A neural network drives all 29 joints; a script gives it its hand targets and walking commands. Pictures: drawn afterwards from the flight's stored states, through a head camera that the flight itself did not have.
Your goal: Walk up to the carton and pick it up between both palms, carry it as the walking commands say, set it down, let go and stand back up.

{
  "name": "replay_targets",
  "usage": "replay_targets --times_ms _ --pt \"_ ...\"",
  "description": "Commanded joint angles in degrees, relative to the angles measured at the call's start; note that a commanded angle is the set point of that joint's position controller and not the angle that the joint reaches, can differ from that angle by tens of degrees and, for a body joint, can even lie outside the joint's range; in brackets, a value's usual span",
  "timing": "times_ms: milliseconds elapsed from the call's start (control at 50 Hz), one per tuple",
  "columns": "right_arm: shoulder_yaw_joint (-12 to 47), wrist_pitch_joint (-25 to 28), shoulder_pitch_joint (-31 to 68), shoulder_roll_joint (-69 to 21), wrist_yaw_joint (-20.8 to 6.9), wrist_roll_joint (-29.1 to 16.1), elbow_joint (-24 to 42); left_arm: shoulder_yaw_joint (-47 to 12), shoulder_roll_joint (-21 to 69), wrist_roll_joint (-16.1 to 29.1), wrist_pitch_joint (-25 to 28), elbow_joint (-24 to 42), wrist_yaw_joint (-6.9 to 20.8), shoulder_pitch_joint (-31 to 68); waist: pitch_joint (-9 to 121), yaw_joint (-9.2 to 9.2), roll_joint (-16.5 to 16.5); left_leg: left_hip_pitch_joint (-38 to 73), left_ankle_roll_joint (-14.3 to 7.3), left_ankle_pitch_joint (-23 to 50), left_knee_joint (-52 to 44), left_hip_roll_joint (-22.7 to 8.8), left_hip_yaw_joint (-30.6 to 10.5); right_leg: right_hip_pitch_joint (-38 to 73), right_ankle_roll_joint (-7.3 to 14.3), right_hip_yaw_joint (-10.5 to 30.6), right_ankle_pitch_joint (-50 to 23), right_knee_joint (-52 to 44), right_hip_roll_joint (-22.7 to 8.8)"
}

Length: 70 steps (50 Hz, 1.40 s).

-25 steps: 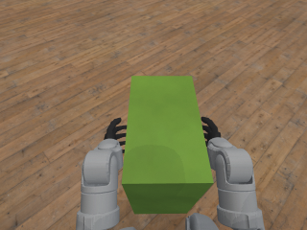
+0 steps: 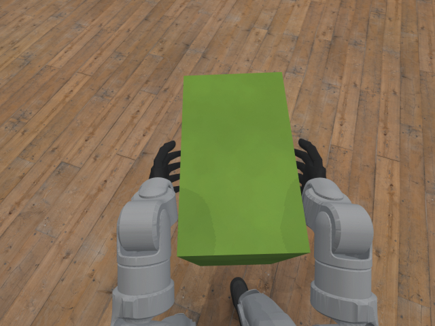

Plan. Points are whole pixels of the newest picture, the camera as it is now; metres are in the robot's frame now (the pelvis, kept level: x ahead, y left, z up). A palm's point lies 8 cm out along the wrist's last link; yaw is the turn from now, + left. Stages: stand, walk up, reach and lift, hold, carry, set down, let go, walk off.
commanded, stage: carry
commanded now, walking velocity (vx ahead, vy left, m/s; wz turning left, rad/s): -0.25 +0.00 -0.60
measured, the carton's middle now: (234, 185) +0.35 -0.04 +0.02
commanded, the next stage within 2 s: none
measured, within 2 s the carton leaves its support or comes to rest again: neither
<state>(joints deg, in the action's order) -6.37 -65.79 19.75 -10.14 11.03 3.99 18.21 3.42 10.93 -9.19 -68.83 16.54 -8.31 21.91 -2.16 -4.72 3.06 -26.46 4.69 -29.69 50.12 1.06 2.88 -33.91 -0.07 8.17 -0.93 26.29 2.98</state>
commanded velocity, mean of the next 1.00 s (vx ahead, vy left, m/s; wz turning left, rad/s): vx -0.22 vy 0.00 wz -0.53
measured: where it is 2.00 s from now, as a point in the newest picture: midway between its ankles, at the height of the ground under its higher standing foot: outside the picture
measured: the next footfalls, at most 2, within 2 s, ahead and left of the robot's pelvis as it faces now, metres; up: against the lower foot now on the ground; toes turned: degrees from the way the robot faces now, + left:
left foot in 0.08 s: -0.06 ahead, +0.11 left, +0.00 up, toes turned +2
right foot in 0.44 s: -0.25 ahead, -0.15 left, +0.00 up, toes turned -19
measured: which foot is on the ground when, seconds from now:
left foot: up 0.00-0.06, down 0.08-0.44, up 0.46-0.76, down 0.78-1.00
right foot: down 0.00-0.12, up 0.14-0.42, down 0.44-0.82, up 0.84-1.00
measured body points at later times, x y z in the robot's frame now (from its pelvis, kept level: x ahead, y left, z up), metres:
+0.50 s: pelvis -0.25 -0.01 -0.01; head -0.26 -0.03 +0.44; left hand +0.07 +0.03 +0.07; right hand +0.02 -0.21 +0.07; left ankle -0.12 +0.11 -0.71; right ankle -0.29 -0.13 -0.73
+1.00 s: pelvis -0.49 +0.05 +0.00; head -0.48 +0.04 +0.45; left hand -0.17 +0.01 +0.08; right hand -0.29 -0.21 +0.08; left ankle -0.39 +0.14 -0.72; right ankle -0.54 -0.09 -0.66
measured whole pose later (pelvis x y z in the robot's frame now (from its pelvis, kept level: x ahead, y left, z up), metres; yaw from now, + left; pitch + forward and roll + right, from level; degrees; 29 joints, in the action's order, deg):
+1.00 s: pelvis -0.49 +0.05 +0.00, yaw -32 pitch +1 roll -2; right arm -3.0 -71.0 17.4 -9.4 9.4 6.4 12.8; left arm 3.1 9.3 -7.5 -72.9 13.4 -9.5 17.4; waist 0.3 2.2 -2.1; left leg -21.4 1.2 -14.9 35.3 -8.0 7.6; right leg -34.4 -1.6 -2.2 17.6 60.9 -2.1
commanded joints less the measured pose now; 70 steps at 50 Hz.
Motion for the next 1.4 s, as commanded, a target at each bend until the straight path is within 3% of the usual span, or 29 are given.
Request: replay_targets --times_ms 0,60,80,100,120,160,200,300,380,420,460,480,540,580,680,720,760,800,820,880,940,1020,1060,1080,1120,1200,1340,1360,1380 --pt "42.23 -2.40 16.61 -59.64 -17.30 -22.02 -1.82 -31.21 55.86 20.52 1.94 1.87 12.81 10.17 34.38 6.52 9.92 0.69 -1.17 -3.30 -9.72 1.19 -1.45 39.30 6.35 14.15 -29.21 -2.18 -15.85" --pt "41.39 -1.30 14.23 -59.21 -17.37 -20.60 -1.33 -33.81 55.97 22.88 1.69 3.69 13.57 13.12 32.81 4.55 8.70 26.71 -4.78 5.98 -27.58 1.75 4.14 18.42 -4.84 3.34 -5.98 -10.13 -6.81" --pt "40.65 -0.55 15.32 -60.17 -17.44 -20.66 -0.44 -36.23 56.46 24.46 2.05 7.10 13.61 18.19 32.34 3.81 -0.70 37.95 -8.94 4.45 -33.70 -4.59 -2.53 6.59 -9.95 -2.88 10.55 -7.79 -0.73" --pt "38.60 -0.51 16.71 -60.20 -17.53 -19.67 -0.69 -38.27 57.24 25.81 1.79 8.53 13.76 22.18 29.78 4.08 -30.56 31.96 -16.05 20.83 -32.12 -25.59 -24.20 -1.95 -7.05 -8.93 29.59 20.65 4.88" --pt "36.97 0.40 17.07 -61.20 -17.98 -19.70 -1.41 -40.78 57.67 28.00 1.84 14.01 14.42 29.04 23.68 3.99 -34.89 15.69 -21.34 33.03 -29.66 -34.96 -21.20 -5.04 -2.81 -3.41 33.60 40.63 -7.09" --pt "36.15 -0.06 19.44 -59.43 -17.94 -17.96 1.94 -42.87 59.97 30.60 1.76 9.15 15.32 30.21 14.57 4.23 -13.18 -0.70 -16.39 16.02 -36.35 -23.66 -6.91 3.43 -3.25 -8.48 22.28 54.90 -3.77" --pt "38.65 -0.58 29.11 -57.41 -17.80 -21.93 10.13 -39.20 59.22 30.59 2.04 9.54 14.92 27.02 17.11 5.47 -4.73 9.13 -9.79 22.56 -28.41 -17.76 4.40 -1.40 -4.03 -9.89 16.06 52.12 -3.90" --pt "34.16 -2.63 15.65 -52.59 -15.76 -15.44 0.92 -38.20 56.26 30.26 -0.44 1.65 15.08 18.94 23.58 3.78 -10.80 22.92 -13.96 46.55 -19.84 -20.62 0.01 1.74 -3.68 -13.71 26.78 29.14 -3.47" --pt "30.64 -4.13 8.73 -51.41 -15.55 -9.92 -10.47 -36.99 56.75 28.40 -2.18 -6.67 15.99 16.30 23.70 4.50 -16.43 22.38 -10.57 48.37 -14.31 -20.06 1.85 10.85 -2.64 -15.37 20.61 7.08 -1.91" --pt "31.20 -3.98 8.57 -50.97 -15.75 -9.44 -11.35 -36.28 57.51 27.92 -1.82 -9.08 16.37 15.73 23.02 5.32 -4.73 14.09 -5.41 38.62 -6.83 -17.12 3.33 18.57 -2.69 -5.75 -5.75 -2.80 -8.83" --pt "33.37 -3.30 11.68 -56.00 -16.52 -12.40 -10.11 -37.38 58.10 28.29 -0.93 -5.57 16.71 19.77 19.69 5.43 14.44 -13.53 -0.82 -5.90 9.24 -9.93 3.43 32.14 4.22 11.40 -50.30 3.22 -23.82" --pt "36.71 -2.61 16.94 -57.54 -16.42 -15.50 -2.96 -38.32 59.64 29.24 0.87 -1.93 16.91 20.80 20.17 6.21 16.82 -14.39 -0.57 -6.82 12.88 -7.59 -0.11 29.41 9.28 11.49 -54.86 3.69 -25.77" --pt "40.29 -1.88 30.91 -61.55 -17.44 -21.69 1.82 -37.21 63.24 29.79 1.80 5.31 15.99 29.70 20.13 5.78 8.47 -5.47 -0.95 4.13 19.52 -7.77 -1.56 16.01 3.96 2.65 -12.93 -0.24 -18.31" --pt "42.61 -1.83 31.05 -63.24 -16.74 -24.78 3.04 -36.56 61.31 28.89 2.11 9.46 14.71 29.24 23.84 5.25 8.69 -6.97 -0.86 9.02 17.43 -6.26 -0.62 19.98 0.79 1.04 -3.11 -1.64 -14.94" --pt "42.89 -3.50 22.02 -60.32 -17.30 -25.59 0.70 -32.69 56.75 21.38 0.91 5.23 12.07 14.98 30.93 6.20 6.55 5.57 -1.96 2.31 -4.75 0.34 4.15 23.21 -0.29 4.74 7.12 -9.72 -12.57" --pt "44.01 -3.53 21.50 -59.93 -17.70 -25.31 1.20 -31.54 55.65 19.49 0.92 2.90 11.90 11.21 33.31 6.10 13.40 12.95 -3.61 -0.79 -16.48 2.26 4.95 25.50 -1.59 6.97 1.61 -10.94 -12.44" --pt "41.32 -3.61 15.55 -59.60 -18.29 -22.63 -3.71 -32.31 56.17 20.11 0.68 2.76 12.11 12.69 32.81 4.24 3.69 28.83 -6.41 8.00 -30.10 -4.63 0.81 17.20 -5.81 1.28 5.24 -6.33 -8.52" --pt "40.72 -2.76 15.08 -60.22 -18.25 -20.35 -4.18 -34.14 56.10 22.24 0.77 3.38 13.08 15.14 28.92 4.78 -24.13 28.71 -18.23 45.34 -23.42 -30.12 -19.99 0.21 -5.49 -9.54 31.53 26.40 0.94" --pt "39.76 -2.25 15.52 -61.34 -18.71 -19.83 -5.81 -36.41 57.36 24.35 0.56 5.20 14.10 20.43 24.58 4.38 -26.14 14.92 -21.44 46.50 -24.01 -34.70 -16.96 -0.17 -0.90 -2.11 32.50 35.42 -8.67" --pt "40.43 -2.27 28.55 -60.01 -18.90 -22.01 5.84 -38.09 63.34 28.19 1.35 4.24 14.54 24.75 17.17 4.90 -6.29 5.20 -11.60 27.12 -27.50 -19.98 1.84 3.35 -1.54 -10.62 17.18 45.72 -5.00" --pt "39.48 -3.03 24.54 -59.20 -17.86 -21.20 1.36 -37.80 60.07 29.84 0.70 5.18 14.79 26.49 19.10 4.36 -10.40 6.19 -10.35 17.28 -25.26 -17.65 1.69 5.84 -1.54 -14.27 18.93 33.81 -3.73" --pt "35.24 -4.13 17.08 -54.90 -15.63 -15.52 -3.79 -38.07 59.03 30.73 -1.42 -1.60 15.87 20.80 22.98 4.29 -11.11 13.95 -9.63 33.57 -15.57 -16.80 -0.06 14.04 -2.82 -15.75 20.58 3.83 -1.16" --pt "33.73 -4.22 11.44 -54.25 -15.51 -13.35 -7.68 -38.72 58.65 30.70 -1.80 -4.38 16.36 19.68 23.17 4.93 -1.45 6.48 -5.01 25.50 -5.53 -13.76 2.11 23.01 -1.48 -1.22 -3.64 -2.08 -12.01" --pt "33.72 -4.34 11.84 -55.03 -15.79 -13.02 -7.69 -38.17 58.21 30.64 -1.31 -3.75 16.77 21.51 22.89 5.10 11.76 -5.00 -2.20 1.70 2.63 -8.16 5.11 27.68 2.44 10.94 -25.12 -1.04 -21.92" --pt "36.09 -3.68 15.38 -58.48 -15.64 -15.86 -6.18 -37.43 58.54 29.76 0.35 -2.94 17.13 20.70 26.41 5.48 16.71 -11.53 -1.18 -3.19 9.86 -6.36 -0.37 31.49 9.49 9.33 -38.11 3.52 -26.76" --pt "40.48 -2.28 28.17 -62.20 -17.24 -22.28 -1.07 -36.33 61.93 29.09 1.14 3.98 15.89 27.74 24.61 5.71 5.37 -3.17 -1.92 6.99 11.13 -5.12 0.99 19.02 2.49 -0.71 5.07 -3.15 -17.25" --pt "43.93 -3.95 25.78 -60.84 -17.95 -26.40 0.88 -32.87 59.15 22.40 0.54 1.50 12.53 15.09 30.47 5.38 8.90 12.43 -4.06 6.90 -23.72 -1.12 6.44 23.38 2.52 -3.35 20.82 -6.08 -15.20" --pt "42.53 -4.57 19.74 -59.63 -18.61 -24.33 -3.95 -33.07 57.31 20.84 0.22 1.15 11.94 13.38 30.71 4.99 1.90 19.81 -5.66 8.68 -30.34 -3.11 4.11 19.37 0.60 -4.97 19.72 -3.62 -12.78" --pt "41.61 -4.50 17.18 -59.05 -18.75 -22.90 -5.79 -33.39 57.14 20.51 0.34 -1.01 12.02 11.07 31.90 4.26 -7.49 23.32 -8.27 10.19 -31.03 -13.03 -9.78 14.69 -0.35 -6.16 16.41 5.25 -10.29"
